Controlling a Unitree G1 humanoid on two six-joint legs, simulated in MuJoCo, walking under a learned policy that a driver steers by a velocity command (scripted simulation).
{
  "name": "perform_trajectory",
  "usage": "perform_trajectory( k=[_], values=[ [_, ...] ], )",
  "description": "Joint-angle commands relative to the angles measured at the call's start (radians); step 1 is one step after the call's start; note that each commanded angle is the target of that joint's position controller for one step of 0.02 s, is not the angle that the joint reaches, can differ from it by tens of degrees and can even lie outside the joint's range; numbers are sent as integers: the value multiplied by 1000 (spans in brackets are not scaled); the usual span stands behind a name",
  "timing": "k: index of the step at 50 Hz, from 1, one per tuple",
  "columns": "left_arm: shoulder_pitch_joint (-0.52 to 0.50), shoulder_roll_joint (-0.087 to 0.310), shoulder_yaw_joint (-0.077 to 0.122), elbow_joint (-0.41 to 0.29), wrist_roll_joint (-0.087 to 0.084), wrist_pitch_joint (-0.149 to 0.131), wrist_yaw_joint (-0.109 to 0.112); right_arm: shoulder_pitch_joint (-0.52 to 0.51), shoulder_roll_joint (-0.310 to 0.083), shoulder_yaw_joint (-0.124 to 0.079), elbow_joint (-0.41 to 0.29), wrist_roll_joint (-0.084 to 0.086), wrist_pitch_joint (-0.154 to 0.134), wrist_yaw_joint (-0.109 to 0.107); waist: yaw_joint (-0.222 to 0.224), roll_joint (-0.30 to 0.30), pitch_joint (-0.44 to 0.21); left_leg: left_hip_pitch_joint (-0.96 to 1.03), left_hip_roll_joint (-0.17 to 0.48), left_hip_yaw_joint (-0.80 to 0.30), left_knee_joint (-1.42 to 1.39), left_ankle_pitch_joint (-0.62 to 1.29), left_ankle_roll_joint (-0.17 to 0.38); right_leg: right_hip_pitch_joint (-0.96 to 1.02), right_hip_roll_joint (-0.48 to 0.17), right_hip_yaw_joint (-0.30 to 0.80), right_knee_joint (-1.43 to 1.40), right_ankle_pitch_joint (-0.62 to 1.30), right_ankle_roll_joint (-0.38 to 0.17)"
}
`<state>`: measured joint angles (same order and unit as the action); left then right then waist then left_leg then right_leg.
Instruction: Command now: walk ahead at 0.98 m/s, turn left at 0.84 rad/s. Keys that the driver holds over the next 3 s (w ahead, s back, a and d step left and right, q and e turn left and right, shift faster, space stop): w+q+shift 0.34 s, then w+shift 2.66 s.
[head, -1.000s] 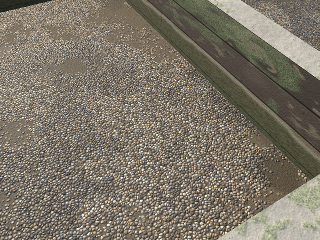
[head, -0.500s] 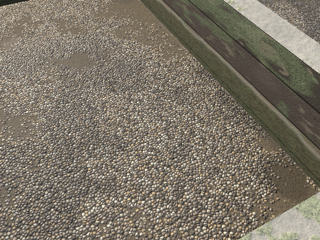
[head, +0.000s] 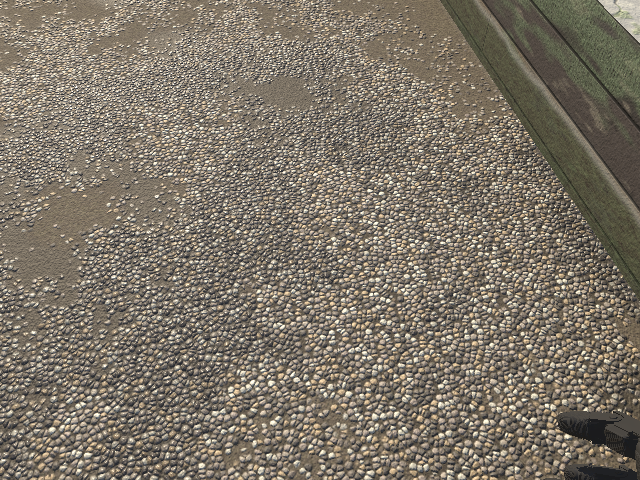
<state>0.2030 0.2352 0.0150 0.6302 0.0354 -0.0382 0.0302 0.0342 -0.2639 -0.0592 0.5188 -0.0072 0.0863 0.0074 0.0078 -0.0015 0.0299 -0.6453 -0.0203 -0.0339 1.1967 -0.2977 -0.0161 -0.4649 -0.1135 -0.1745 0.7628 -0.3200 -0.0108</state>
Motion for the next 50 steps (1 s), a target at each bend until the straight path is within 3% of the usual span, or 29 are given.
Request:
perform_trajectory(
  k=[1, 3, 5, 6, 7, 8, 9, 11, 12, 13, 14, 17, 19, 20, 21, 22, 23, 24, 25, 26, 28, 30, 32, 34, 35, 36, 38, 43, 50],
  values=[
    [-46, 159, 51, -62, 0, -32, 2, -35, -3, 19, -82, 8, -4, 22, -9, -158, -139, 192, 39, 79, -228, -40, 30, 78, -206, 107, -253, 267, -47],
    [-54, 174, 57, -55, 0, -23, 15, -46, -10, 21, -88, 16, -3, 32, -15, -177, -150, 281, 45, 93, -319, -65, 69, 112, -242, 100, -252, 337, -38],
    [-60, 140, 52, -50, -13, 4, 18, 96, 8, 24, -27, 6, -15, 31, -84, -39, -219, 505, -12, 80, -467, -28, 112, 56, -168, 9, 21, 398, 10],
    [-99, 130, 47, -97, -9, 32, 24, 189, -71, 8, -5, 8, -21, 30, -140, 177, -202, 615, 49, -94, -436, 319, 176, -176, -65, -7, 332, 282, 47],
    [-254, 113, 39, -207, 3, 46, 31, 216, -217, -30, -7, 32, -4, 23, -195, 437, -214, 693, 156, -472, -615, 408, 272, -506, 124, 90, 433, -256, 98],
    [-323, 103, 29, -237, 1, 45, 44, 184, -206, -34, -34, 20, 1, 11, -186, 280, -216, 655, 239, -569, -677, 313, 306, -560, 105, 228, 511, -217, 127],
    [-260, 106, 33, -199, 8, 47, 42, 54, -141, -6, -66, -3, -4, -3, -96, 162, -145, 483, 234, -491, -632, 387, 298, -525, 107, 229, 518, -132, 153],
    [-184, 63, 18, -186, 6, 52, 41, -109, -56, 32, -108, -9, -12, -12, 1, 144, -108, 211, 106, -327, -609, 377, 204, -297, 118, 199, 421, -52, 160],
    [-179, 26, 3, -175, 25, 70, 26, -148, -46, 51, -120, -11, -9, -13, 8, 198, -142, 139, 73, -337, -628, 419, 189, -197, 161, 161, 468, -49, 156],
    [-154, 28, 4, -174, 25, 84, 23, -147, -44, 56, -122, -3, -19, -15, 21, 179, -179, 126, 52, -313, -646, 395, 182, -122, 164, 165, 456, -21, 156],
    [-136, 37, 6, -166, 3, 86, 12, -159, -77, 45, -118, 12, -37, -15, 47, 169, -214, 120, 58, -339, -670, 286, 183, -27, 158, 180, 428, 4, 139],
    [-185, 65, 2, -170, -19, 57, -5, -111, -104, 18, -107, 19, -51, 2, -14, 121, -191, 191, 54, -417, -725, 157, 202, 89, 143, 197, 173, -48, 91],
    [-148, 25, -10, -144, -33, 39, -21, -103, -83, 17, -93, 29, -34, -7, 3, 94, -173, 190, 63, -439, -712, 97, 199, 255, 121, 205, -63, 31, 48],
    [-81, 8, -11, -115, -21, 37, -24, -115, -61, 20, -94, 39, -29, -11, 36, 34, -165, 91, 40, -413, -628, 52, 159, 416, 100, 215, -144, 86, 11],
    [-45, 35, -5, -100, 12, 32, -17, -68, 20, 35, -103, 43, -40, -3, 20, -195, -175, -84, -90, -253, -389, -55, 97, 578, -17, 319, -83, 304, -35],
    [-53, 132, 26, -111, 18, 34, -20, -90, 14, 38, -131, 47, -55, -2, 71, -393, -146, -260, -131, -160, -295, -157, 71, 535, -159, 611, -241, 122, -103],
    [-32, 139, 27, -124, 14, 29, -24, -168, -60, 12, -136, 32, -68, -11, 109, -274, -96, -312, -113, -208, -206, -166, 47, 468, -220, 752, -330, -29, -138],
    [-74, 122, 16, -137, 13, 26, -23, -215, -71, 7, -140, 27, -77, -9, 86, -167, -71, -296, -102, -221, -158, -109, 30, 389, -232, 757, -353, -112, -158],
    [-127, 100, 3, -142, 7, 19, -21, -224, -59, 13, -145, 31, -76, -5, 54, -115, -48, -235, -84, -210, -142, -65, 8, 290, -223, 706, -372, -129, -158],
    [-194, 89, -6, -153, -4, 12, -20, -200, -45, 21, -141, 29, -69, 2, 10, -101, -59, -126, -59, -183, -175, -28, -9, 197, -192, 626, -380, -151, -136],
    [-269, 79, -16, -173, -23, 1, -35, -131, -28, 31, -110, 22, -50, 13, -22, -136, -109, 177, -46, -74, -222, 37, -27, 9, -113, 446, -403, -117, -84],
    [-289, 74, -22, -184, -34, 6, -50, -125, -9, 46, -101, 20, -39, 22, -27, -133, -123, 332, -34, -7, -346, 86, -28, -21, -61, 325, -381, -28, -60],
    [-230, 91, -12, -170, -37, 22, -57, -123, -1, 57, -92, 13, -40, 28, -8, -98, -117, 396, -35, 35, -506, 62, -15, 56, -35, 273, -325, 61, -55],
    [-155, 69, 0, -148, -29, 45, -54, -77, 15, 68, -90, -3, -38, 15, 25, -17, -133, 462, -2, 12, -558, 238, 16, 102, 5, 215, -184, 86, -39],
    [-102, 28, -11, -155, -27, 46, -53, -124, -34, 57, -101, 8, -44, 14, 55, 124, -167, 489, 30, -72, -570, 318, 37, 78, 64, 131, -142, 30, 4],
    [-159, 20, -16, -172, -30, 42, -52, -147, -83, 42, -122, 34, -46, 20, 4, 213, -154, 366, 74, -202, -712, 83, 58, 104, 90, 61, -89, 1, 45],
    [-213, 27, -6, -177, -37, 41, -51, -180, -98, 43, -139, 41, -39, 22, -6, 192, -104, 293, 95, -301, -828, -79, 73, 131, 96, 68, -78, 34, 55],
    [-185, -3, -1, -147, -38, 37, -32, -161, -58, 51, -141, 27, -59, 15, -6, 109, -168, 351, 49, -239, -804, -50, 54, 224, 89, 63, -130, 84, 59],
    [-212, -20, 1, -145, -42, 41, -36, -180, -19, 63, -142, 28, -69, 25, -12, 69, -157, 317, 33, -197, -811, -60, 43, 279, 71, 72, -163, 87, 66]
  ],
)
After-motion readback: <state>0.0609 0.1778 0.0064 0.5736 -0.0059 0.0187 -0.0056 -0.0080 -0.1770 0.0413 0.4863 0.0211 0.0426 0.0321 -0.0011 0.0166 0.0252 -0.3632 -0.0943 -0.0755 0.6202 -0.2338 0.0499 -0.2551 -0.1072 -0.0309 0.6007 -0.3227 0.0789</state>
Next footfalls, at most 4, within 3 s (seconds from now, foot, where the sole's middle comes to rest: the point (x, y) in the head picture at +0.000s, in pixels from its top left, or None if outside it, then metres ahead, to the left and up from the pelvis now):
0.10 left None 0.06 0.10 -0.75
0.40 right None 0.09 -0.07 -0.75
0.66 left None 0.02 0.19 -0.75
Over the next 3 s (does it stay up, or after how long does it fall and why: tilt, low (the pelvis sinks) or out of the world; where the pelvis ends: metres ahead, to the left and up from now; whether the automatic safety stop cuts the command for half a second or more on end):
stays up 0.03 0.05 0.02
